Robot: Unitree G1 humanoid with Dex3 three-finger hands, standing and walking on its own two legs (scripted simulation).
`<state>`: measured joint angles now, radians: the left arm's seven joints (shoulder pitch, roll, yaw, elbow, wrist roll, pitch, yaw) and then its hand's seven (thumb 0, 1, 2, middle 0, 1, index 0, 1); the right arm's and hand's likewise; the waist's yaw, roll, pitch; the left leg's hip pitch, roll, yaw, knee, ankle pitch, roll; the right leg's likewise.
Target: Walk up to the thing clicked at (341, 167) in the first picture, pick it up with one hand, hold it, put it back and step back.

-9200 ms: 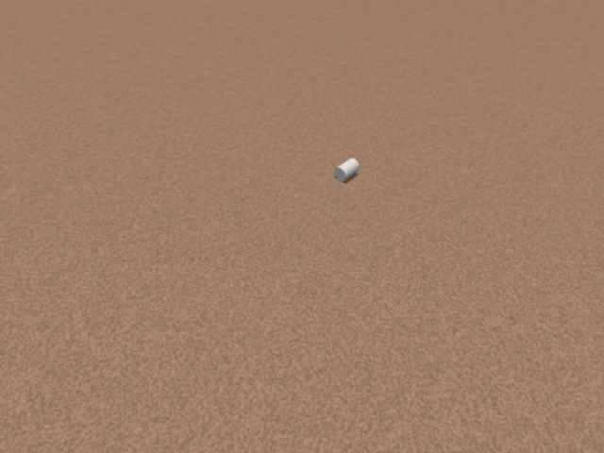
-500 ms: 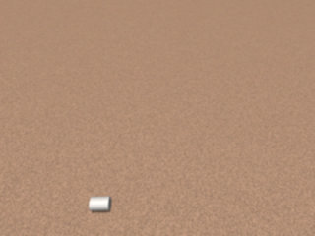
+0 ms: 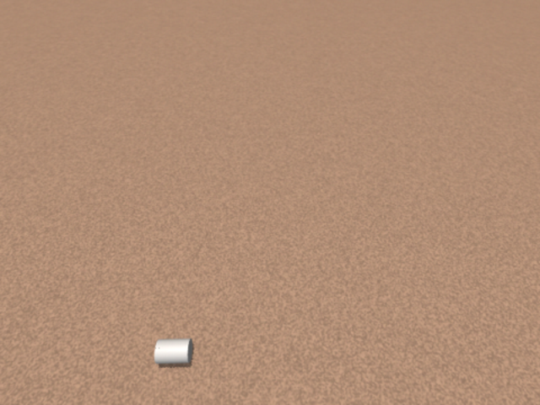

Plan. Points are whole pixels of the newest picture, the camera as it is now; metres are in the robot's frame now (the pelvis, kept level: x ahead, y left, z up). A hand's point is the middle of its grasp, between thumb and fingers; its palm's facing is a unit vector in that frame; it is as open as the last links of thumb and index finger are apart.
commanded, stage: stand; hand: left
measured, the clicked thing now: (174, 350) +0.44 +0.34 -0.74
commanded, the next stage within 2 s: walk up in 0.10 s
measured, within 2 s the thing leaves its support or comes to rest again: neither
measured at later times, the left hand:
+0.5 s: hand out of the picture +0.05 +0.38 -0.17, palm faces +0.01 -0.90 -0.44, open 7.4 cm
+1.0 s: hand out of the picture +0.14 +0.33 -0.15, palm faces -0.03 -0.95 -0.31, open 7.4 cm
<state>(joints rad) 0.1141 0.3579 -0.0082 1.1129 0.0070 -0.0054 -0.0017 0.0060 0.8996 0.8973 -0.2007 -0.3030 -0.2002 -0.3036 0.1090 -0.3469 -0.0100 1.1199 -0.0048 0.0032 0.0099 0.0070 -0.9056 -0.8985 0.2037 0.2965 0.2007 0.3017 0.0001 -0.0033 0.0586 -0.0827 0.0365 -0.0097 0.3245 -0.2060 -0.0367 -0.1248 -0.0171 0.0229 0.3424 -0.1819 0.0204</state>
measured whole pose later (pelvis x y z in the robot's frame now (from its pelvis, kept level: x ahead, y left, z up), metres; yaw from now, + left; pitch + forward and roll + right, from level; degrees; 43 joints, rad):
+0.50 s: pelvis +0.00 +0.09 -0.02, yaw +1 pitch -2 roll +0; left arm 0.20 0.45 0.05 1.01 0.00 0.01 0.04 0.01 0.90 0.90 -0.20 -0.30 -0.20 -0.30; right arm 0.21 -0.35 -0.07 0.96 -0.04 0.04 0.04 0.01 -0.91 -0.90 0.20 0.30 0.20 0.30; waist 0.00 -0.03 0.11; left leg -0.24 0.01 -0.01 0.57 -0.30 0.00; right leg -0.34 0.00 0.10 0.87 -0.51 -0.02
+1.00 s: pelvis +0.02 +0.09 +0.00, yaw -1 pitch -3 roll +0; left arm 0.07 0.34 0.01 1.05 0.00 0.01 -0.02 0.01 0.90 0.90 -0.20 -0.30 -0.20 -0.30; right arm 0.11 -0.35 -0.01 1.03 0.00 -0.02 -0.01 0.01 -0.90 -0.90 0.21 0.30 0.20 0.30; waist 0.00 -0.02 0.07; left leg -0.08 0.01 0.04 0.37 -0.23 0.00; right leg -0.12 0.03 0.03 0.38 -0.21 -0.02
